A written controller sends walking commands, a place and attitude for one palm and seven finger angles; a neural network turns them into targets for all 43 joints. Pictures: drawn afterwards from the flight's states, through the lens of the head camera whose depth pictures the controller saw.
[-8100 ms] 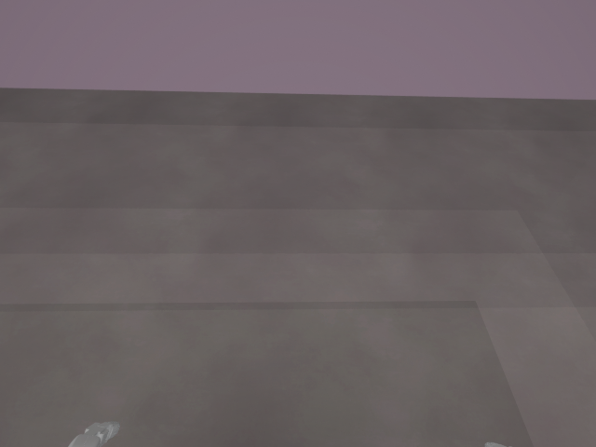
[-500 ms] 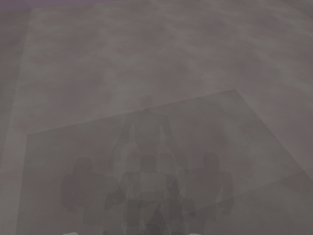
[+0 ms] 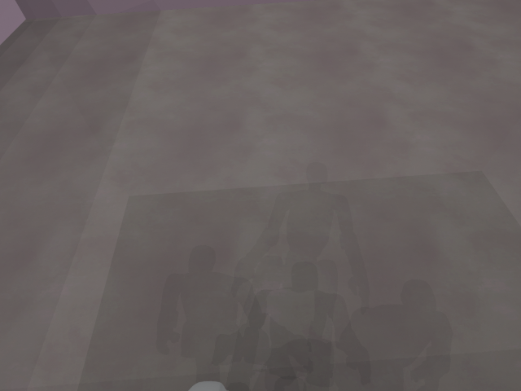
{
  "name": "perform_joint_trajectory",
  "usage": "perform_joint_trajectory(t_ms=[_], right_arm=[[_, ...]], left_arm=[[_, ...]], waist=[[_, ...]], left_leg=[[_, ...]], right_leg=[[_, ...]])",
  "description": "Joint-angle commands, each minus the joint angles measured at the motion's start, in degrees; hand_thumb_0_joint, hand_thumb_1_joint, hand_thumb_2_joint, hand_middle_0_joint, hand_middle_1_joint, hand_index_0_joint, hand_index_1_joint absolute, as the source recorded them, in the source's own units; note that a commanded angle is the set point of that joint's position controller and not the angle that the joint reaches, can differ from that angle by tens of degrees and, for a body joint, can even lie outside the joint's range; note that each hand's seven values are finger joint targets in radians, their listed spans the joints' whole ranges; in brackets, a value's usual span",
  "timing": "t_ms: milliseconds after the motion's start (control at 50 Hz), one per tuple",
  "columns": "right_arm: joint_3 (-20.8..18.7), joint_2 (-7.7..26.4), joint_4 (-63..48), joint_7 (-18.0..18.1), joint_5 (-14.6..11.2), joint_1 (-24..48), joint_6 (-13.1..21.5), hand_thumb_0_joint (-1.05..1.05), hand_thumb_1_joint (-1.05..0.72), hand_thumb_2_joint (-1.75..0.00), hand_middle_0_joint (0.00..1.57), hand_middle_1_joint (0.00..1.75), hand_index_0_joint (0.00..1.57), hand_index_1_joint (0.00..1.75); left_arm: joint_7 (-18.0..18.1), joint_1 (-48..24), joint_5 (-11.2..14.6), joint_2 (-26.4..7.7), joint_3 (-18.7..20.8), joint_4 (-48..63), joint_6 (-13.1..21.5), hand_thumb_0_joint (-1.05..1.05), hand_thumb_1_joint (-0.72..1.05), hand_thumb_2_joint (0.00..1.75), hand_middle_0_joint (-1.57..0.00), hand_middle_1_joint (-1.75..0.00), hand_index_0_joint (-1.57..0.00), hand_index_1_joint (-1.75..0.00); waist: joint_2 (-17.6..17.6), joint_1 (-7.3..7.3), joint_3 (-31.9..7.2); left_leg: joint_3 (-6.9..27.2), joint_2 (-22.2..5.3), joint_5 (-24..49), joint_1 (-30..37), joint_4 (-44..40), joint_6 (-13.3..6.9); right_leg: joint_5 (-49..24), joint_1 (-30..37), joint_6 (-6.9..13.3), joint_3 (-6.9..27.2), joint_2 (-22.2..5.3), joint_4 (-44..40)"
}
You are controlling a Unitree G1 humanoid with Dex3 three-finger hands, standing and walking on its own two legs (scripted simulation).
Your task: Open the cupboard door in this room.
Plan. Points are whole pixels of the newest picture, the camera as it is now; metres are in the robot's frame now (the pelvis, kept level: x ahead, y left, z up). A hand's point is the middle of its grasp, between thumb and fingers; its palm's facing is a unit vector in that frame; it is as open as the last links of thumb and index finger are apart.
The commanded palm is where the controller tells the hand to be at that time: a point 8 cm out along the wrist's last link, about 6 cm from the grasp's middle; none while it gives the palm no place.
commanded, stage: turn or walk to find it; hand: left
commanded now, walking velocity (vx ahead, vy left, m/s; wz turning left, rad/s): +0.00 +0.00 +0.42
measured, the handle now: out of the picture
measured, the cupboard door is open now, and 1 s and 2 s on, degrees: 0 0 0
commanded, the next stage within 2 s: none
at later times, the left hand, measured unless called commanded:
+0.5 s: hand out of the picture +0.02 +0.26 -0.16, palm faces +0.21 -0.94 -0.25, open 7.4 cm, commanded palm none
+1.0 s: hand out of the picture -0.06 +0.16 -0.14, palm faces +0.43 -0.85 -0.30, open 7.3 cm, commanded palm none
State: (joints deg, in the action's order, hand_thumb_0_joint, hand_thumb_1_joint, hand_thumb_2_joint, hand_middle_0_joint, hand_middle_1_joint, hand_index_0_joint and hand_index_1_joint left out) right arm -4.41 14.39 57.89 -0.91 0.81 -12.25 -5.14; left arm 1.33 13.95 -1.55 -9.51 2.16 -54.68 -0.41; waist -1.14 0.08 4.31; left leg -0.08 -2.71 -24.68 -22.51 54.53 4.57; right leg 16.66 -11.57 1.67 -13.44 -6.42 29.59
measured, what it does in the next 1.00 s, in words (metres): steps on the spot, turning left: left foot, then right foot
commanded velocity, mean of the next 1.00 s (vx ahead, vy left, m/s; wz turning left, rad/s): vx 0.00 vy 0.00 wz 0.42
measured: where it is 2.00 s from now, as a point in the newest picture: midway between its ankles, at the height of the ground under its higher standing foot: outside the picture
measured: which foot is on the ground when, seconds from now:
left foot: up 0.00-0.12, down 0.14-0.68, up 0.70-1.00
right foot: down 0.00-0.14, up 0.16-0.66, down 0.68-1.00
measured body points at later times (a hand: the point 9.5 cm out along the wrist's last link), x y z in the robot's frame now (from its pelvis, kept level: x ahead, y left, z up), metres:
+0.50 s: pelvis -0.03 +0.04 +0.00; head +0.00 +0.06 +0.45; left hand +0.01 +0.31 -0.14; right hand +0.08 -0.18 -0.14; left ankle -0.03 +0.14 -0.74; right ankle -0.02 -0.11 -0.67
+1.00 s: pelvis -0.04 -0.05 +0.00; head -0.01 -0.08 +0.45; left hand -0.08 +0.20 -0.12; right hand +0.07 -0.28 -0.17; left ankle -0.15 +0.12 -0.63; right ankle -0.02 -0.10 -0.74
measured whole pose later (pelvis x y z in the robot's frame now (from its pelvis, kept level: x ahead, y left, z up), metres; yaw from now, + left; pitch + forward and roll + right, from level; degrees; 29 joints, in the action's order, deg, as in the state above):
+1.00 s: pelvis -0.04 -0.05 +0.00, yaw +25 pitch -1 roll +3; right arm -5.5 15.4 58.5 -0.8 1.3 -15.3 -5.4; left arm 1.6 13.2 -0.8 -8.3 2.1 -54.2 -0.2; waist -3.0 1.3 3.1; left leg 3.5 -2.1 -18.4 -27.2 67.2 5.1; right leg 15.4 -10.6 4.0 -12.2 -4.2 27.0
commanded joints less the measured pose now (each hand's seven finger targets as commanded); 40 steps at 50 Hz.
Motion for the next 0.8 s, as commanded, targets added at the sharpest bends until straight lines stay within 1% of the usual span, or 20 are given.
perform_joint_trajectory(t_ms=[0, 60, 80, 100, 120, 140, 180, 200, 240, 280, 500, 580, 620, 640, 660, 680, 700, 720, 740, 780], right_arm=[[0.3, 1.6, -5.7, 0.3, -0.3, 4.3, 2.6, 0.00, -0.90, -0.90, 0.20, 0.30, 0.20, 0.30], [0.3, 2.0, -5.1, 0.4, -0.4, 1.1, 3.4, 0.00, -0.90, -0.90, 0.20, 0.30, 0.20, 0.30], [0.2, 3.0, -4.7, 0.3, -0.3, -0.9, 3.7, 0.00, -0.90, -0.90, 0.20, 0.30, 0.20, 0.30], [-0.6, 6.9, -4.6, 0.4, 0.0, -2.6, 4.5, 0.00, -0.90, -0.90, 0.20, 0.30, 0.20, 0.30], [-1.8, 12.1, -4.7, 0.8, 0.3, -4.6, 4.5, 0.00, -0.90, -0.90, 0.20, 0.30, 0.20, 0.30], [-2.0, 13.2, -3.9, 1.1, 0.3, -5.8, 3.9, 0.00, -0.90, -0.90, 0.20, 0.30, 0.20, 0.30], [-1.1, 9.9, -4.9, 2.0, 0.5, -0.8, 4.1, 0.00, -0.90, -0.90, 0.20, 0.30, 0.20, 0.30], [-0.6, 8.8, -5.8, 2.1, 0.5, 2.0, 4.1, 0.00, -0.90, -0.90, 0.20, 0.30, 0.20, 0.30], [-0.1, 7.8, -6.3, 2.1, 0.3, 3.1, 4.6, 0.00, -0.90, -0.90, 0.20, 0.30, 0.20, 0.30], [-0.2, 7.8, -6.2, 2.2, 0.0, 1.5, 5.0, 0.00, -0.90, -0.90, 0.20, 0.30, 0.20, 0.30], [-1.3, 7.9, -5.5, 1.9, 0.7, -3.4, 4.4, 0.00, -0.90, -0.90, 0.20, 0.30, 0.20, 0.30], [-1.7, 8.1, -6.0, 1.7, 0.8, -2.1, 4.0, 0.00, -0.90, -0.90, 0.20, 0.30, 0.20, 0.30], [-1.7, 7.5, -6.3, 1.5, 0.4, -1.0, 3.9, 0.00, -0.90, -0.90, 0.20, 0.30, 0.20, 0.30], [-1.5, 5.3, -6.6, 1.3, -0.1, -1.6, 4.0, 0.00, -0.90, -0.90, 0.20, 0.30, 0.20, 0.30], [-0.8, 1.2, -7.7, 1.0, -0.4, -2.5, 4.1, 0.00, -0.90, -0.90, 0.20, 0.30, 0.20, 0.30], [-1.6, 3.6, -8.4, 1.2, 0.2, -0.7, 3.5, 0.00, -0.90, -0.90, 0.20, 0.30, 0.20, 0.30], [-1.9, 4.6, -7.2, 1.1, 0.6, -0.8, 2.6, 0.00, -0.90, -0.90, 0.20, 0.30, 0.20, 0.30], [-2.1, 4.3, -5.9, 0.8, 0.7, -1.9, 1.9, 0.00, -0.90, -0.90, 0.20, 0.30, 0.20, 0.30], [-2.1, 3.7, -4.5, 0.5, 0.8, -3.0, 1.6, 0.00, -0.90, -0.90, 0.20, 0.30, 0.20, 0.30], [-1.8, 2.7, -2.9, 0.1, 0.8, -5.9, 1.6, 0.00, -0.90, -0.90, 0.20, 0.30, 0.20, 0.30]], left_arm=[[0.6, 3.3, -0.3, -13.7, 3.3, 2.0, 0.7, 0.00, 0.90, 0.90, -0.20, -0.30, -0.20, -0.30], [0.5, 1.3, 0.0, -14.2, 3.5, 1.7, 0.3, 0.00, 0.90, 0.90, -0.20, -0.30, -0.20, -0.30], [0.4, 0.7, 0.4, -13.4, 3.4, 1.7, 0.0, 0.00, 0.90, 0.90, -0.20, -0.30, -0.20, -0.30], [0.3, 1.8, 0.9, -11.2, 3.1, 2.4, -0.5, 0.00, 0.90, 0.90, -0.20, -0.30, -0.20, -0.30], [0.0, 0.5, 1.0, -7.5, 1.9, 4.7, -0.8, 0.00, 0.90, 0.90, -0.20, -0.30, -0.20, -0.30], [0.3, -2.5, 0.6, -8.6, 1.7, 5.2, -1.5, 0.00, 0.90, 0.90, -0.20, -0.30, -0.20, -0.30], [0.0, -3.8, 0.4, -8.8, 2.3, 4.0, -2.0, 0.00, 0.90, 0.90, -0.20, -0.30, -0.20, -0.30], [-0.3, -3.8, 0.4, -9.4, 2.6, 3.3, -2.0, 0.00, 0.90, 0.90, -0.20, -0.30, -0.20, -0.30], [-0.7, -1.6, 0.4, -9.1, 2.6, 2.2, -1.8, 0.00, 0.90, 0.90, -0.20, -0.30, -0.20, -0.30], [-0.8, -1.1, 0.5, -9.1, 2.5, 1.7, -1.5, 0.00, 0.90, 0.90, -0.20, -0.30, -0.20, -0.30], [-0.1, -7.7, 0.9, -7.2, 1.9, 5.6, -1.4, 0.00, 0.90, 0.90, -0.20, -0.30, -0.20, -0.30], [0.1, -5.0, 1.3, -7.0, 1.8, 5.5, -0.9, 0.00, 0.90, 0.90, -0.20, -0.30, -0.20, -0.30], [0.3, -0.9, 1.5, -7.6, 2.0, 4.5, -0.2, 0.00, 0.90, 0.90, -0.20, -0.30, -0.20, -0.30], [0.6, 1.3, 1.1, -10.1, 2.5, 4.1, 0.4, 0.00, 0.90, 0.90, -0.20, -0.30, -0.20, -0.30], [1.1, 2.3, 0.1, -15.6, 3.6, 4.1, 0.9, 0.00, 0.90, 0.90, -0.20, -0.30, -0.20, -0.30], [1.0, 1.7, 0.5, -17.0, 3.5, 5.1, 0.6, 0.00, 0.90, 0.90, -0.20, -0.30, -0.20, -0.30], [1.3, -1.6, 0.7, -14.4, 3.5, 5.8, 0.7, 0.00, 0.90, 0.90, -0.20, -0.30, -0.20, -0.30], [1.2, -5.4, 0.8, -12.7, 3.3, 6.5, 0.6, 0.00, 0.90, 0.90, -0.20, -0.30, -0.20, -0.30], [1.0, -7.2, 0.9, -11.4, 2.5, 6.8, 0.5, 0.00, 0.90, 0.90, -0.20, -0.30, -0.20, -0.30], [0.8, -7.2, 1.0, -8.9, 1.8, 6.7, 1.1, 0.00, 0.90, 0.90, -0.20, -0.30, -0.20, -0.30]], waist=[[13.3, -2.96, -4.7], [12.0, -0.63, -6.6], [7.8, 0.74, -7.5], [-2.9, 1.71, -9.3], [-18.5, 2.81, -7.4], [-12.9, 3.83, -7.1], [-13.7, 2.06, -4.5], [-11.5, 1.28, -2.3], [-8.4, 0.00, -2.9], [-6.2, 0.13, -4.9], [-7.3, 2.54, -5.8], [-8.2, 1.03, -7.3], [-6.2, -1.22, -9.4], [0.1, -2.04, -10.6], [16.6, -2.38, -10.4], [16.2, -2.97, -8.2], [13.2, -1.53, -5.8], [12.2, 0.15, -2.3], [8.1, 1.39, -0.1], [7.3, 2.48, -0.1]], left_leg=[[-3.2, 0.6, -2.5, -0.9, -8.7, -1.2], [-5.0, 1.2, 5.0, 7.1, -21.2, -2.0], [-4.4, 0.8, 12.5, 13.0, -29.0, -2.6], [5.0, -6.3, 20.5, 20.8, -34.5, -5.3], [21.0, -18.8, 40.3, 23.5, -36.3, -11.4], [19.1, -21.4, 40.5, 18.7, -35.8, -15.2], [15.6, -15.7, 30.8, 14.6, -37.0, -13.9], [14.0, -13.9, 28.6, 12.5, -37.5, -13.3], [10.9, -10.9, 31.7, 14.0, -37.1, -12.3], [10.1, -10.1, 35.7, 16.9, -36.6, -12.2], [19.2, -10.5, 32.5, 16.2, -35.5, -15.0], [20.4, -8.7, 34.4, 12.4, -32.8, -14.0], [19.2, -5.9, 29.8, 6.9, -29.3, -11.1], [16.2, -2.4, 20.5, -0.2, -24.9, -7.9], [6.0, 6.0, 0.3, -12.0, -12.7, -3.3], [5.0, 6.1, -8.9, -10.8, -1.1, -2.7], [7.4, 4.1, -6.3, -9.6, 6.2, -3.0], [7.0, 3.4, -3.0, -9.7, 10.7, -2.8], [5.9, 3.0, 0.6, -9.6, 14.4, -2.5], [4.3, 2.6, 5.4, -10.0, 16.0, -1.5]], right_leg=[[-27.0, 6.7, 6.9, 11.7, -15.0, -7.2], [-24.4, 4.2, 4.2, 8.8, -14.4, -2.4], [-20.4, 0.9, 1.6, 6.4, -12.8, 2.1], [-9.5, -7.7, -2.0, 3.5, -8.2, 11.7], [18.4, -20.6, -6.1, 3.0, -1.0, 22.7], [20.4, -18.4, -5.3, 8.3, -0.7, 29.4], [13.7, -20.0, -5.3, 11.4, -1.4, 33.3], [10.5, -19.9, -5.4, 11.8, -1.2, 34.7], [6.1, -19.5, -5.9, 11.8, -0.2, 35.4], [4.6, -19.6, -6.5, 11.8, 0.1, 34.9], [9.6, -15.3, -6.5, 12.9, 2.6, 20.9], [6.8, -7.0, -5.4, 11.9, 4.7, 8.8], [-3.2, 3.3, -5.1, 11.4, 4.6, -4.3], [-6.8, 12.1, -4.0, 15.7, -0.5, -10.9], [-9.4, 18.3, 1.3, 30.6, -15.6, -13.4], [-14.8, 8.3, 6.3, 33.3, -22.5, -13.9], [-8.5, 2.0, 7.4, 29.8, -19.8, -15.4], [-3.5, -1.8, 6.4, 26.9, -16.7, -16.5], [-2.2, -3.7, 4.6, 22.6, -13.6, -16.1], [-9.8, -1.6, 2.6, 16.0, -9.9, -14.2]])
